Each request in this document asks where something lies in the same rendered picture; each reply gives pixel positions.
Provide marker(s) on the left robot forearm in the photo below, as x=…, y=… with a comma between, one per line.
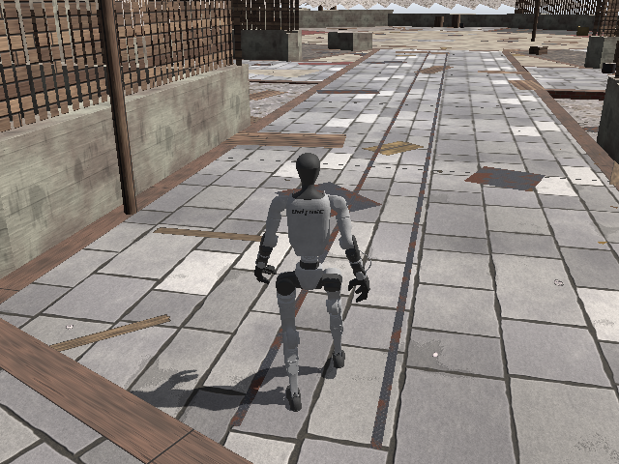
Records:
x=263, y=254

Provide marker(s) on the left robot upper arm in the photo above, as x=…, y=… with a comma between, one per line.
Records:
x=273, y=220

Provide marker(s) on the right robot forearm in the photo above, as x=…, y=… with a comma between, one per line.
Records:
x=355, y=260

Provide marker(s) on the robot left hand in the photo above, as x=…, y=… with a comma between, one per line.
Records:
x=267, y=270

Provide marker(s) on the left robot thigh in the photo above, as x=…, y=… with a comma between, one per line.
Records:
x=286, y=294

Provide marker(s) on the robot right shin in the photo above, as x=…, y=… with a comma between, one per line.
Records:
x=336, y=327

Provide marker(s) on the right robot upper arm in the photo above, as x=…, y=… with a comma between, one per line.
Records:
x=339, y=205

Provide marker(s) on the robot right hand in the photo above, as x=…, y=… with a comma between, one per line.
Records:
x=364, y=288

